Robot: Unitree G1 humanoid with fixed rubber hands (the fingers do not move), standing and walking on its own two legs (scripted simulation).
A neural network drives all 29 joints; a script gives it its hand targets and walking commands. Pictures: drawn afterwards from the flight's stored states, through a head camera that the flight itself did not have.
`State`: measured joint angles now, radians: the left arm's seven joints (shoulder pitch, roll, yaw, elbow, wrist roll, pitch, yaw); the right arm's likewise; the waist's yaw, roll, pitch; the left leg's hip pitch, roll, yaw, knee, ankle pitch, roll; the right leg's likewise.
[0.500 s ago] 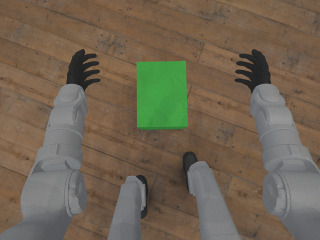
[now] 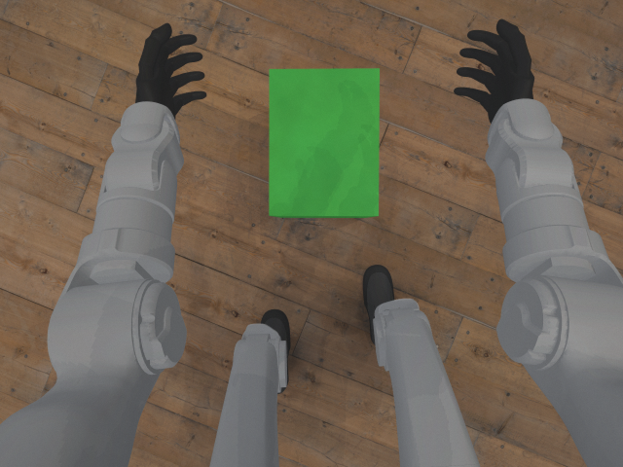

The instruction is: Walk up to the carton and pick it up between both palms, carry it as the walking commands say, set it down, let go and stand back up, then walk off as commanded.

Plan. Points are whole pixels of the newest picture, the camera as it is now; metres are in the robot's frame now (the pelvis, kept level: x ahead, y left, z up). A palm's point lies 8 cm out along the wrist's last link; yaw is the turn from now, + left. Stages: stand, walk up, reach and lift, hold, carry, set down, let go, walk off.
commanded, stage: reach and lift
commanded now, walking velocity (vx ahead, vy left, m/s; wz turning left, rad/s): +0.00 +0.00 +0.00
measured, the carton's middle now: (323, 153) +0.53 -0.04 -0.53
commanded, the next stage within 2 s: none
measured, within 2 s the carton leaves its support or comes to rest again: neither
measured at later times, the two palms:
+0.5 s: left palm (201, 132) +0.54 +0.15 -0.28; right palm (459, 125) +0.50 -0.25 -0.28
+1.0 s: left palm (240, 151) +0.53 +0.12 -0.43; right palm (430, 151) +0.49 -0.25 -0.43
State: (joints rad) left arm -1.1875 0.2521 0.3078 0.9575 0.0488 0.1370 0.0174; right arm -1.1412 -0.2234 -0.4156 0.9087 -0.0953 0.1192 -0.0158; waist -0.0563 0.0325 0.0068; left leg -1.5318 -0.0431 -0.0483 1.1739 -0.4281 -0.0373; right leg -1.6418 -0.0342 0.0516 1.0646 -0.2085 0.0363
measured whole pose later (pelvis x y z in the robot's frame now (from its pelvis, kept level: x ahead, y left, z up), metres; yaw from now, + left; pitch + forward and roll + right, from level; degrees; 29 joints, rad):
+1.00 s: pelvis -0.05 +0.00 -0.25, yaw +1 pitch +34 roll +0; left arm -1.59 0.40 -0.01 1.04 -0.22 0.15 0.13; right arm -1.53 -0.41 -0.22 1.09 0.22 0.09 -0.10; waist -0.09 0.03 0.52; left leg -2.08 -0.10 -0.07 2.19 -0.70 -0.08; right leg -2.22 -0.01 0.07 2.04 -0.41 0.07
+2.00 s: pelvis -0.05 +0.00 -0.27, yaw +3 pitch +33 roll -1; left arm -1.66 0.35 -0.05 1.21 -0.21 0.10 0.13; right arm -1.61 -0.33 -0.19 1.27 0.17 0.02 -0.10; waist -0.11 0.03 0.52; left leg -2.14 -0.09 -0.07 2.24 -0.67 -0.07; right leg -2.24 -0.04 0.06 2.10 -0.43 0.06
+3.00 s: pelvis -0.06 -0.02 -0.25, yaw +6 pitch +30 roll +1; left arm -1.63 0.28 0.26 1.09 0.02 0.27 0.11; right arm -1.51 -0.26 -0.27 0.94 0.01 0.34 -0.13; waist -0.13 0.08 0.45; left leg -2.06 -0.13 -0.08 2.17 -0.64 -0.09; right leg -2.16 0.04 0.10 2.07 -0.44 0.09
